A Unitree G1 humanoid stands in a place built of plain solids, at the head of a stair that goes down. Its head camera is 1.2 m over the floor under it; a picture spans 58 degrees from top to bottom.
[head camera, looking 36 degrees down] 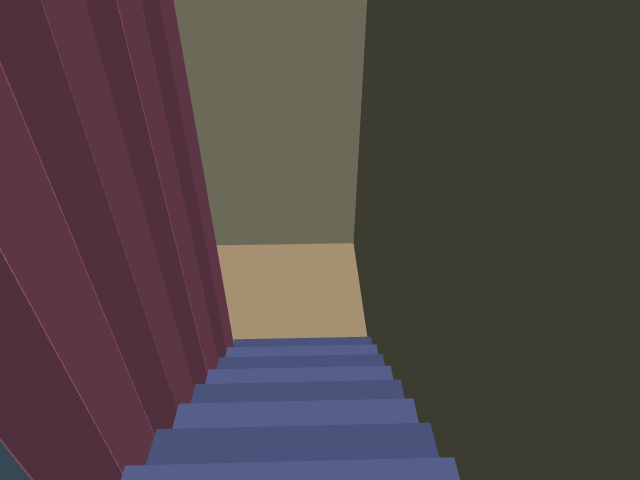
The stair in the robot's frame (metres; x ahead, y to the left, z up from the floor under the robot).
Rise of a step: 0.19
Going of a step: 0.25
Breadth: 1.20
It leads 1 degrees to the left of straight ahead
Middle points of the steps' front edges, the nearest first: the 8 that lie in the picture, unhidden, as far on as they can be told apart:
0.81 0.11 -0.38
1.06 0.11 -0.57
1.31 0.12 -0.76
1.56 0.13 -0.96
1.81 0.13 -1.15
2.06 0.14 -1.34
2.31 0.14 -1.53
2.57 0.15 -1.72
